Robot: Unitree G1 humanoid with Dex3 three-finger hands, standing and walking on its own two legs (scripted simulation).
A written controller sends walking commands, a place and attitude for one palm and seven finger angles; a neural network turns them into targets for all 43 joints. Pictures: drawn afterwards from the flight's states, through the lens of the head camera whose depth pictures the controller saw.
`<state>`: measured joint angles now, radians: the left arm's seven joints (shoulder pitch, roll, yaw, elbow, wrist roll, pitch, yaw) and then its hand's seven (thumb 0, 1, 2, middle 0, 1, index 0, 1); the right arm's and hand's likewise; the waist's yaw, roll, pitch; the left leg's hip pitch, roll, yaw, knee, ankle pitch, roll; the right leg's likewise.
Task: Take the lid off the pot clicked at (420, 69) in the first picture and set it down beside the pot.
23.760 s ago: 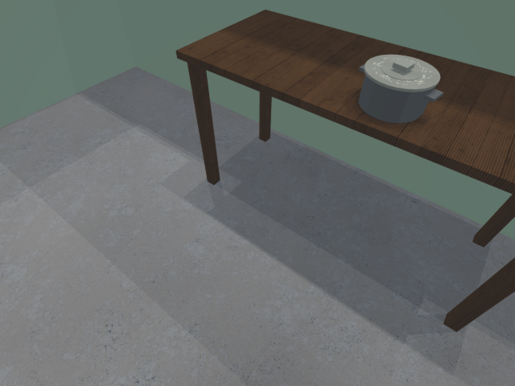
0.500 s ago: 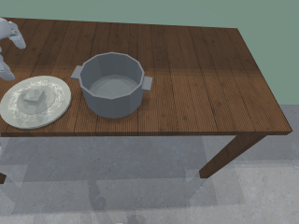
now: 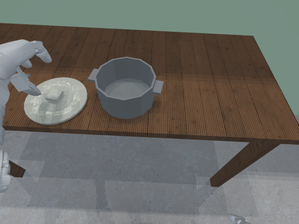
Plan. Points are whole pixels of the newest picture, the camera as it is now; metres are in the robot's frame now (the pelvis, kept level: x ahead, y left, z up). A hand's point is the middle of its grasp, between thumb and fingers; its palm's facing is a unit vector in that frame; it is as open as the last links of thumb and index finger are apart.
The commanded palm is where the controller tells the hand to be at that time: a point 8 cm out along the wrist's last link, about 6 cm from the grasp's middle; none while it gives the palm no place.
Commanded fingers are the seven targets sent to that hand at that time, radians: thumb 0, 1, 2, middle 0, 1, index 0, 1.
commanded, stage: draw the hand back to the body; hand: left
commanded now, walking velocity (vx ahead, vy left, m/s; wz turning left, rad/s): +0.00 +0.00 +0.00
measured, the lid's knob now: (54, 95) +0.51 +0.32 +0.00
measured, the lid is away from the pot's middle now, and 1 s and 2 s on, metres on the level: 0.24 0.24 0.24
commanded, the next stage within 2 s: step back with the hand held close in 1.74 s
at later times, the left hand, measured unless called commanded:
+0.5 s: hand (39, 71) +0.41 +0.24 +0.20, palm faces +0.42 -0.87 -0.23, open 9.8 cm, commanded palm +0.34 +0.28 +0.21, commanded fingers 0.00 0.50 0.75 -0.26 -0.57 -0.26 -0.57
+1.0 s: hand (34, 111) +0.31 +0.22 +0.19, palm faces +0.45 -0.86 -0.24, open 7.7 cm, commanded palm +0.24 +0.25 +0.20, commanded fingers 0.00 0.90 0.90 -0.20 -0.30 -0.20 -0.30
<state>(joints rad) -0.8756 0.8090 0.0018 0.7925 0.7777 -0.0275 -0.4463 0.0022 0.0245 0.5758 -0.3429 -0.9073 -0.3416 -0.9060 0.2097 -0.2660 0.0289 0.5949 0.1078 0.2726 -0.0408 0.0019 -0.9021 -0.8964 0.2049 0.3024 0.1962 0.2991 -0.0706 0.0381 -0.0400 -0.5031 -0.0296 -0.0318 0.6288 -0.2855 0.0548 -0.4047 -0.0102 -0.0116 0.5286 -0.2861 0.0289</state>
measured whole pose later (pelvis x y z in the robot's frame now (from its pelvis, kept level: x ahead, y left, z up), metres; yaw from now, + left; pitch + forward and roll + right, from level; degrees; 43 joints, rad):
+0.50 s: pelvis +0.03 -0.04 +0.02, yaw -2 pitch +1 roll -1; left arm -0.37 0.48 0.36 0.33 -0.07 0.00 0.08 0.00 0.29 0.68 -0.30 -0.72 -0.29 -0.72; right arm 0.22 -0.28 0.04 0.67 0.05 -0.01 -0.06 0.01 -0.90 -0.90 0.21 0.30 0.20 0.30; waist -0.01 0.02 0.00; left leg -0.19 0.01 -0.01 0.43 -0.26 0.00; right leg -0.13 0.02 0.02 0.38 -0.27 -0.01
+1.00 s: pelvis +0.01 -0.05 +0.02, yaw -1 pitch -3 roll +0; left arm -0.03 0.37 0.34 -0.01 -0.11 -0.03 0.09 0.01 0.81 0.87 -0.22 -0.35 -0.22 -0.35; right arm 0.14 -0.23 0.05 0.67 0.04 -0.05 -0.07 0.01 -0.90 -0.90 0.20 0.30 0.20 0.30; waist 0.04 0.05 0.01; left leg -0.11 0.02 -0.03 0.39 -0.22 -0.02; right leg -0.07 0.03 0.00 0.38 -0.26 -0.03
